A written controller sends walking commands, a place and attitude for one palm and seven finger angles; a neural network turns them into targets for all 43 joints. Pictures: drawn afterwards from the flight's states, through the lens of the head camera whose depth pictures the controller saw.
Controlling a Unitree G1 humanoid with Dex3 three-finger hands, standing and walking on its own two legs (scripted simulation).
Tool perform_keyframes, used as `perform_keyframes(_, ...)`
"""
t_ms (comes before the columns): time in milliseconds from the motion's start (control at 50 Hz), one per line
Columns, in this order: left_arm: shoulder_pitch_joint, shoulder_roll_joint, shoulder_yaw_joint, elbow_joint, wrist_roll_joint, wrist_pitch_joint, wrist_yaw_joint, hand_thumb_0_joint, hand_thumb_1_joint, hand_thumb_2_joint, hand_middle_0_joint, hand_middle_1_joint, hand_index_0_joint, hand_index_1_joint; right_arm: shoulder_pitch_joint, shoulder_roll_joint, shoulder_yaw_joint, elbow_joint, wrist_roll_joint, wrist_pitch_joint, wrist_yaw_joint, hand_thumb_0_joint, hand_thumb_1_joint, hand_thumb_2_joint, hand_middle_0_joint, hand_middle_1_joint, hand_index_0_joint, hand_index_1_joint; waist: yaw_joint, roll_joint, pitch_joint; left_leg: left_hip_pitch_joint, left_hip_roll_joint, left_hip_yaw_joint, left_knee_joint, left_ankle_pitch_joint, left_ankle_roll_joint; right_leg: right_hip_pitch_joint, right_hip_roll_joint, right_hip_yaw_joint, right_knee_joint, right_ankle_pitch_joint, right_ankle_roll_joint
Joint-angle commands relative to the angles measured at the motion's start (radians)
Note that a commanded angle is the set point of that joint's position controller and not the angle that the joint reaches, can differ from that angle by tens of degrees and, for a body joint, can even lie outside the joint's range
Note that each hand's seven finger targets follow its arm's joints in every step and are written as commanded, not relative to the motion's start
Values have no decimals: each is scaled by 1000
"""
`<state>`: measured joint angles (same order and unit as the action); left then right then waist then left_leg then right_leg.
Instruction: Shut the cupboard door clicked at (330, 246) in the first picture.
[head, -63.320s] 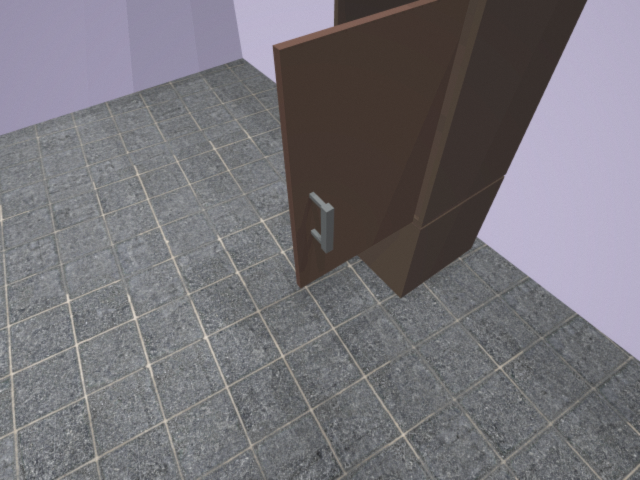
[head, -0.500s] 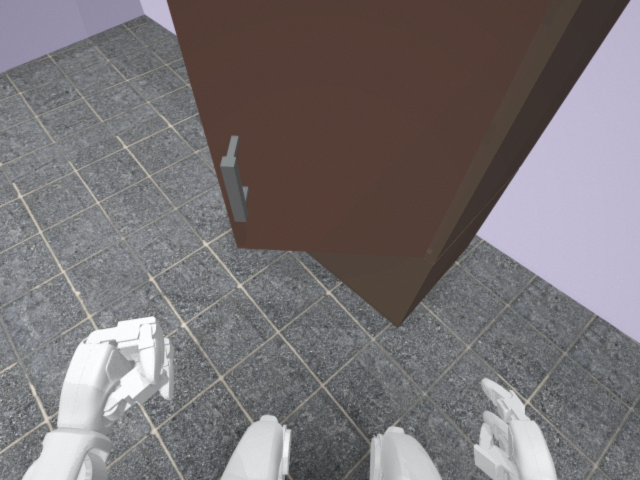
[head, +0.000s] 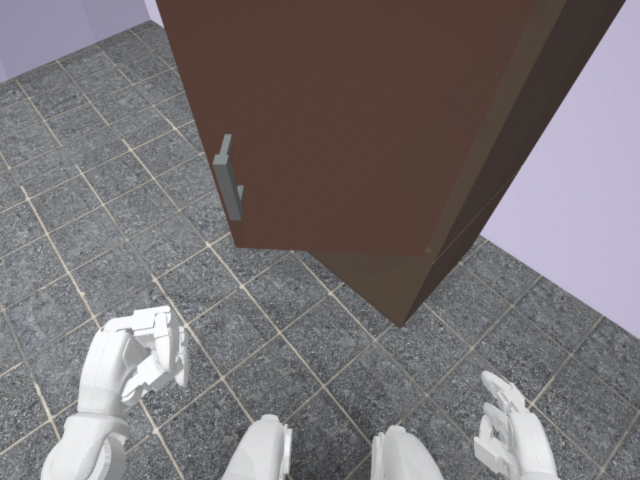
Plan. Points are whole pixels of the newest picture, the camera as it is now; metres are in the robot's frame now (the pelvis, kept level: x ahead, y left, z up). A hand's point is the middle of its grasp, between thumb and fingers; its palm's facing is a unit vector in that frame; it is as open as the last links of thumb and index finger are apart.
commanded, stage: bring the fist close to the handle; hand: left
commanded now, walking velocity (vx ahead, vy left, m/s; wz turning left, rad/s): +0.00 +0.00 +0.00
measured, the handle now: (231, 179) +0.52 +0.17 +0.02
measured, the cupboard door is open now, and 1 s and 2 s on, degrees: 41 41 34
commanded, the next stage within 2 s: push the door shut along its arc in 1.24 s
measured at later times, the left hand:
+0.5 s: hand (223, 280) +0.35 +0.15 +0.03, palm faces -0.03 -1.00 -0.02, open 3.1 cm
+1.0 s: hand (253, 230) +0.43 +0.13 +0.03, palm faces -0.01 -1.00 -0.01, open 3.1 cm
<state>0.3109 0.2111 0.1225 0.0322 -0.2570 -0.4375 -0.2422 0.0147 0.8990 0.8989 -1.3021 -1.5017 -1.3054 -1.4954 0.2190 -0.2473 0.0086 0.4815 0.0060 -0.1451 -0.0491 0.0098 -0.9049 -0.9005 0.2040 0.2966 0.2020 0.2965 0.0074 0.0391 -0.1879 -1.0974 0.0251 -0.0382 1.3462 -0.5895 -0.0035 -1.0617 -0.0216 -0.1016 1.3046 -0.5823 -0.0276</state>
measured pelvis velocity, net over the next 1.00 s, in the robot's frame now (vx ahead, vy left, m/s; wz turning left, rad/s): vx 0.00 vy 0.01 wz -0.03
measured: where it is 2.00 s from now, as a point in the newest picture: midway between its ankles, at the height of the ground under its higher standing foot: outside the picture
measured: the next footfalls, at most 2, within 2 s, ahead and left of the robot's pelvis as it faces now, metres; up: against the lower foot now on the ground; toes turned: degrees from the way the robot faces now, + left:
none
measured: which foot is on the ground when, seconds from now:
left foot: down 0.00-1.00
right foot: down 0.00-1.00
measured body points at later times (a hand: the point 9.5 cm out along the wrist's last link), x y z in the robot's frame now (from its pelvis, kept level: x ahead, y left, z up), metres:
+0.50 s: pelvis +0.00 +0.01 +0.00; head +0.10 +0.01 +0.44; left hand +0.34 +0.20 +0.04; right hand +0.14 -0.24 -0.10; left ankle +0.03 +0.12 -0.61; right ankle +0.03 -0.11 -0.61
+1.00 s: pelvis +0.00 +0.01 +0.00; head +0.12 +0.01 +0.43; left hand +0.42 +0.18 +0.03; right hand +0.08 -0.25 -0.13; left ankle +0.03 +0.12 -0.61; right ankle +0.03 -0.11 -0.61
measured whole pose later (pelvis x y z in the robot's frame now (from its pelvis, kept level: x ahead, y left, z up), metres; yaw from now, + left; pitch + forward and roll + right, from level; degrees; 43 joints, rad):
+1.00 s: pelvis +0.00 +0.01 +0.00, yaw -2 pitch +25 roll -1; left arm -0.51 0.19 0.20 0.79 -0.11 -0.52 -0.05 0.02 0.90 0.90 -1.30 -1.50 -1.30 -1.50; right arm 0.27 -0.24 -0.01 0.61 -0.03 -0.01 0.01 0.01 -0.91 -0.90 0.20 0.30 0.20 0.30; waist -0.09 0.03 -0.18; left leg -1.20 0.03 0.01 1.33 -0.57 0.02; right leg -1.19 -0.02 -0.05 1.31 -0.55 -0.01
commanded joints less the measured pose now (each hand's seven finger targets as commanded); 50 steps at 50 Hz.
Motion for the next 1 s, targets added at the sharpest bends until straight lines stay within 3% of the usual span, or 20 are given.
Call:
perform_keyframes(0,-192,115,52,-159,-6,-58,14,0,900,900,-1300,-1500,-1300,-1500,-6,-126,-58,-130,3,-48,-11,0,-900,-900,200,300,200,300,-30,-15,-246,129,-35,2,-173,211,30,187,31,95,-208,170,0)
perform_keyframes(60,-252,120,48,-146,8,-36,30,0,900,900,-1300,-1500,-1300,-1500,-6,-128,-56,-132,4,-39,-7,0,-900,-900,200,300,200,300,-20,7,-279,146,-37,-1,-191,221,30,200,33,85,-200,180,-4)
perform_keyframes(140,-345,91,16,-97,32,-14,66,0,900,900,-1300,-1500,-1300,-1500,-5,-127,-54,-117,2,-25,0,0,-900,-900,200,300,200,300,-32,8,-285,172,-34,-4,-209,224,28,185,29,72,-202,200,0)
perform_keyframes(200,-396,97,31,-26,47,-9,97,0,900,900,-1300,-1500,-1300,-1500,3,-129,-55,-104,-1,-15,3,0,-900,-900,200,300,200,300,-32,-29,-289,165,-33,-5,-215,221,27,196,27,72,-206,201,2)
perform_keyframes(280,-467,93,38,37,61,-29,116,0,900,900,-1300,-1500,-1300,-1500,7,-127,-55,-88,-7,0,10,0,-900,-900,200,300,200,300,-27,-22,-318,173,-35,3,-216,254,24,215,24,73,-195,246,0)
perform_keyframes(340,-565,76,15,101,74,-46,125,0,900,900,-1300,-1500,-1300,-1500,11,-129,-55,-73,-7,12,15,0,-900,-900,200,300,200,300,-45,-19,-289,171,-32,3,-220,228,23,182,25,73,-204,221,1)
perform_keyframes(420,-691,64,5,171,84,-70,135,0,900,900,-1300,-1500,-1300,-1500,26,-134,-60,-46,-11,20,17,0,-900,-900,200,300,200,300,-61,-23,-318,189,-30,-2,-213,243,23,165,24,70,-193,241,1)
perform_keyframes(580,-833,90,42,301,104,-100,164,0,900,900,-1300,-1500,-1300,-1500,54,-140,-68,-12,-16,46,27,0,-900,-900,200,300,200,300,-59,6,-391,226,-25,-4,-207,314,13,159,24,68,-168,310,-1)
perform_keyframes(620,-888,88,45,349,109,-106,173,0,900,900,-1300,-1500,-1300,-1500,61,-140,-68,-1,-17,56,29,0,-900,-900,200,300,200,300,-73,-25,-378,209,-24,-4,-205,307,14,156,26,69,-169,311,1)
perform_keyframes(640,-920,64,21,356,113,-109,174,0,900,900,-1300,-1500,-1300,-1500,62,-137,-68,2,-18,58,32,0,-900,-900,200,300,200,300,-81,-5,-383,219,-25,-3,-203,310,14,146,26,68,-168,315,2)
perform_keyframes(660,-933,87,44,371,112,-113,178,0,900,900,-1300,-1500,-1300,-1500,73,-140,-69,-1,-19,60,32,0,-900,-900,200,300,200,300,-76,1,-388,215,-26,-5,-201,319,14,148,28,66,-165,315,-2)
perform_keyframes(720,-1022,86,51,469,125,-125,188,0,900,900,-1300,-1500,-1300,-1500,79,-138,-68,23,-23,72,33,0,-900,-900,200,300,200,300,-102,-37,-372,171,-27,3,-188,286,18,142,26,77,-169,308,7)
perform_keyframes(760,-1093,109,71,478,129,-145,195,0,900,900,-1300,-1500,-1300,-1500,93,-143,-71,28,-26,71,32,0,-900,-900,200,300,200,300,-103,0,-394,188,-27,-3,-185,291,17,120,30,74,-160,299,3)
perform_keyframes(820,-1167,85,55,546,142,-159,200,0,900,900,-1300,-1500,-1300,-1500,106,-143,-75,48,-31,79,39,0,-900,-900,200,300,200,300,-122,7,-425,213,-22,-8,-177,313,12,92,29,71,-151,314,5)
perform_keyframes(840,-1135,94,76,557,140,-162,200,0,900,900,-1300,-1500,-1300,-1500,112,-145,-78,44,-32,80,44,0,-900,-900,200,300,200,300,-100,18,-449,214,-25,-3,-179,319,10,110,29,73,-150,317,2)
perform_keyframes(880,-1080,139,125,565,139,-164,201,0,900,900,-1300,-1500,-1300,-1500,118,-149,-79,36,-32,90,48,0,-900,-900,200,300,200,300,-80,0,-500,222,-24,2,-179,369,10,153,31,75,-140,371,1)
perform_keyframes(920,-1048,110,100,569,136,-157,191,0,900,900,-1300,-1500,-1300,-1500,120,-141,-77,26,-29,102,56,0,-900,-900,200,300,200,300,-80,-17,-479,194,-27,12,-188,359,12,189,31,79,-151,385,4)
perform_keyframes(980,-1037,145,132,558,136,-156,191,0,900,900,-1300,-1500,-1300,-1500,124,-142,-77,19,-25,115,54,0,-900,-900,200,300,200,300,-73,-35,-460,166,-27,18,-195,345,17,212,32,86,-159,388,6)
